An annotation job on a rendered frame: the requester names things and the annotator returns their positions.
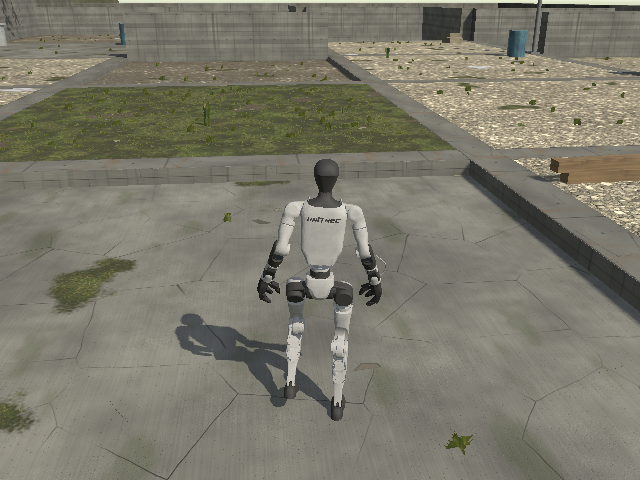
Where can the left robot upper arm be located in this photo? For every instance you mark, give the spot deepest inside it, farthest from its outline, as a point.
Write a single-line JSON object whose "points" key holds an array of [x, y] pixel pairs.
{"points": [[291, 211]]}

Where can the left robot shin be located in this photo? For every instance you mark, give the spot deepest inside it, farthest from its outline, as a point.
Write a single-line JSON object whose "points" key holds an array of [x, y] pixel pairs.
{"points": [[292, 353]]}

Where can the right robot forearm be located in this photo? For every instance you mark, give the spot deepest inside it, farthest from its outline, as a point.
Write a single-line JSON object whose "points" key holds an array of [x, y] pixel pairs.
{"points": [[371, 268]]}

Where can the right robot upper arm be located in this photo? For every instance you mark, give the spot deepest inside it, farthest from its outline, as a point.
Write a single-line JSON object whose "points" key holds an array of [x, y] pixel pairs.
{"points": [[355, 214]]}

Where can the left robot forearm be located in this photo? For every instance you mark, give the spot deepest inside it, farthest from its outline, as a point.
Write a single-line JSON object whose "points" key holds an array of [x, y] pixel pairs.
{"points": [[272, 265]]}

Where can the left robot hand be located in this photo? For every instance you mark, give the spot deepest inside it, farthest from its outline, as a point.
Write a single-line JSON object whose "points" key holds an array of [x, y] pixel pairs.
{"points": [[263, 287]]}

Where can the right robot hand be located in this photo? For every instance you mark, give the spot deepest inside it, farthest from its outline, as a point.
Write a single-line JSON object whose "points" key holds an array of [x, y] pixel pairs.
{"points": [[375, 290]]}

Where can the right robot thigh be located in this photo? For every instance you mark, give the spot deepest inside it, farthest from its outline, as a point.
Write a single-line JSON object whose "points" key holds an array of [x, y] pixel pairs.
{"points": [[343, 303]]}

